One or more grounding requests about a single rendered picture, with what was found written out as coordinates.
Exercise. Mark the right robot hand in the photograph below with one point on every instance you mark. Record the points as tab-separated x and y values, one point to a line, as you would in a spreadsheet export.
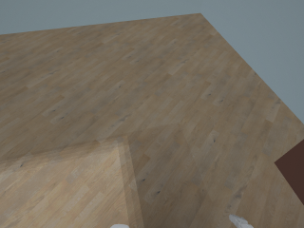
240	222

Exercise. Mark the cabinet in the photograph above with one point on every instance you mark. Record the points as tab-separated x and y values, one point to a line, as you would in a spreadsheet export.
291	166

